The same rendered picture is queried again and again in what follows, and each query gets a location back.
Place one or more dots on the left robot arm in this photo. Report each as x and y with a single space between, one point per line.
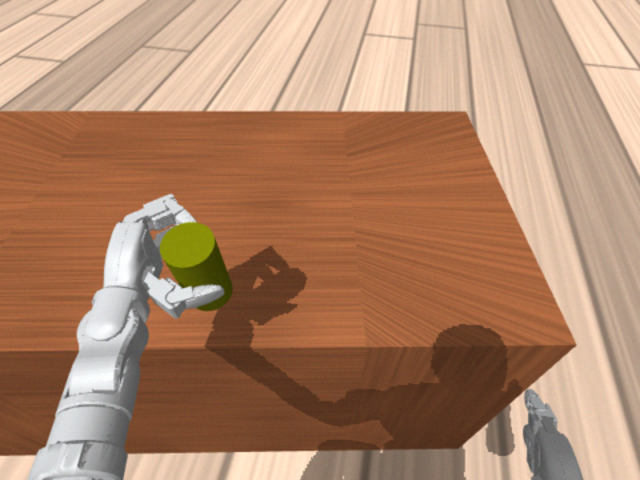
89 432

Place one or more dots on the right robot hand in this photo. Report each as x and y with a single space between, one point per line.
549 454

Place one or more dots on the left robot hand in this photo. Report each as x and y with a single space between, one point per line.
133 258

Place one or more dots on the can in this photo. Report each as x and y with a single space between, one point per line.
192 255

